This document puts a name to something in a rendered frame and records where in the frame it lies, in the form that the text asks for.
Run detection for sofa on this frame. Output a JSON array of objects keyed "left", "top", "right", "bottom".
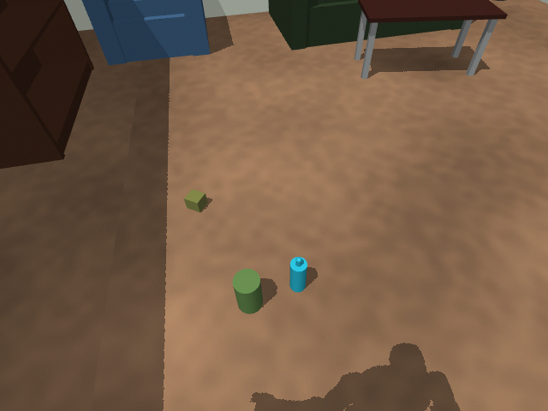
[{"left": 269, "top": 0, "right": 464, "bottom": 50}]

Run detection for bookshelf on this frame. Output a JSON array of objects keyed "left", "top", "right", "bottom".
[{"left": 0, "top": 0, "right": 94, "bottom": 169}]

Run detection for coffee table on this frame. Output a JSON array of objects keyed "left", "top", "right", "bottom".
[{"left": 354, "top": 0, "right": 507, "bottom": 79}]

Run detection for armchair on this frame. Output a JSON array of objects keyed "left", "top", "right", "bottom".
[{"left": 82, "top": 0, "right": 210, "bottom": 65}]

